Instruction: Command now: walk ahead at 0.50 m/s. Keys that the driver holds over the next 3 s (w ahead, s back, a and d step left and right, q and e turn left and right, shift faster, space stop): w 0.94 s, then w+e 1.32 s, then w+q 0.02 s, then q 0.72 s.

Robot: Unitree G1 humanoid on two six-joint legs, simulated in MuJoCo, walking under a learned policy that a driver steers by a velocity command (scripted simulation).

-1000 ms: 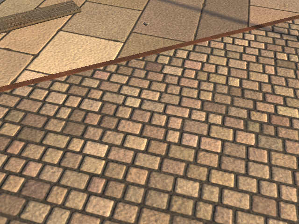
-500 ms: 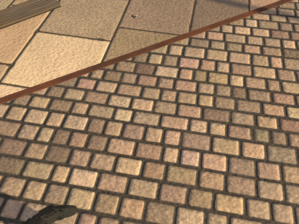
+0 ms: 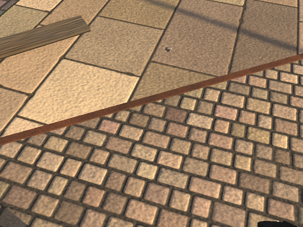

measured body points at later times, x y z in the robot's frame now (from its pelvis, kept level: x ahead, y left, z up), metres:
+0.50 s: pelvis +0.28 -0.01 +0.01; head +0.31 -0.02 +0.46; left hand +0.49 +0.21 -0.09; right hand +0.24 -0.29 -0.13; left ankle +0.13 +0.11 -0.72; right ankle +0.44 -0.13 -0.71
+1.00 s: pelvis +0.55 -0.04 +0.02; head +0.58 -0.04 +0.47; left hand +0.52 +0.23 -0.12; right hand +0.75 -0.27 -0.09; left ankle +0.74 +0.11 -0.69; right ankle +0.43 -0.13 -0.72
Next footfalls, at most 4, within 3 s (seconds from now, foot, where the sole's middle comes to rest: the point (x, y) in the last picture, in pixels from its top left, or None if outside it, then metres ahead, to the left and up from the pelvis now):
0.54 right None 0.47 -0.14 -0.76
1.08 left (145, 157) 0.79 0.10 -0.76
1.62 right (205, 124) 1.02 -0.21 -0.76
2.12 left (198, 77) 1.38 -0.18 -0.76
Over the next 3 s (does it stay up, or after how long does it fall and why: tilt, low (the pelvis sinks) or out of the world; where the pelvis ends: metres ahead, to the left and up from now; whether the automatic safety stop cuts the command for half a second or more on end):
stays up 1.37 -0.32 0.00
